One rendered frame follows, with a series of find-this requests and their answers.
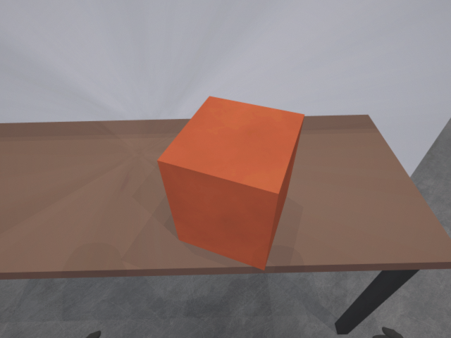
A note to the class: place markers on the table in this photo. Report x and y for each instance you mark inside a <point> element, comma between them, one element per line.
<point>86,199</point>

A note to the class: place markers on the carton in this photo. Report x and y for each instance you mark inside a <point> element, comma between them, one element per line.
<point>227,174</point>

